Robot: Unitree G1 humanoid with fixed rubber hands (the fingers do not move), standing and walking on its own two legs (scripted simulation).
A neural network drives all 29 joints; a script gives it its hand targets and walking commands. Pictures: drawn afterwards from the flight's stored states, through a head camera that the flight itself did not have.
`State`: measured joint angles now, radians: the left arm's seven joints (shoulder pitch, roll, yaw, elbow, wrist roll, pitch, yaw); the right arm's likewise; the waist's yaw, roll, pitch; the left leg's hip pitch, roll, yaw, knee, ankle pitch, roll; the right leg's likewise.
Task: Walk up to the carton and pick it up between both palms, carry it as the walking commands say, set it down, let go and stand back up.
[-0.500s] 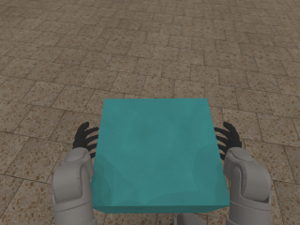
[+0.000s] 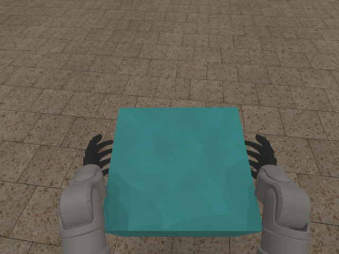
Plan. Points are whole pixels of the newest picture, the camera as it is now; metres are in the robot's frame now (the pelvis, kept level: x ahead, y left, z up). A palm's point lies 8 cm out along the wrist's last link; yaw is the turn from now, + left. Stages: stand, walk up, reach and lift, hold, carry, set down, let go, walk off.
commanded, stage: carry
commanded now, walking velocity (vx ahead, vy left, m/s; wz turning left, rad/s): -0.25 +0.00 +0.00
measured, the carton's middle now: (178, 173) +0.29 -0.01 +0.01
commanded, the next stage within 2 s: none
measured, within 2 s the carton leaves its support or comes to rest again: neither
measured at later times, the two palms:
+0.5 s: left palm out of the picture +0.09 +0.16 +0.08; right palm out of the picture +0.08 -0.20 +0.07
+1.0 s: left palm out of the picture +0.02 +0.19 +0.08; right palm out of the picture +0.03 -0.17 +0.08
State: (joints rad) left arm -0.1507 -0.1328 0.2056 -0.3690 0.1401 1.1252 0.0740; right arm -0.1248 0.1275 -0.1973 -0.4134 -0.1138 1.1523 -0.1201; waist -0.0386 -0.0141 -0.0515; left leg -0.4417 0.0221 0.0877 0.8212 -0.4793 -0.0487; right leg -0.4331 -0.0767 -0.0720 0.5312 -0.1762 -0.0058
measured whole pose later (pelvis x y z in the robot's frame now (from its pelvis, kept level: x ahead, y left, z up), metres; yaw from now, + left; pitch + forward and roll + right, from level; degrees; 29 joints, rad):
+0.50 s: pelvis -0.17 -0.01 +0.00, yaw -1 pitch +3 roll +1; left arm -0.12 -0.13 0.19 -0.30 0.11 1.14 0.13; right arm -0.10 0.12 -0.20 -0.34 -0.16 1.15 -0.08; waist 0.00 0.03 -0.09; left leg -0.51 0.06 0.08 0.68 -0.31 -0.04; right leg -0.33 -0.04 -0.07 0.54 -0.27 -0.01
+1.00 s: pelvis -0.24 +0.00 +0.00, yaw +0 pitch +3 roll +0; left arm -0.17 -0.12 0.23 -0.23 0.12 1.13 0.12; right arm -0.17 0.12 -0.20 -0.23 -0.17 1.13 -0.09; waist 0.03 0.00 -0.14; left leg -0.42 0.04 0.08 0.51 -0.16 0.01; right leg -0.42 -0.04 -0.06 0.51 -0.18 0.01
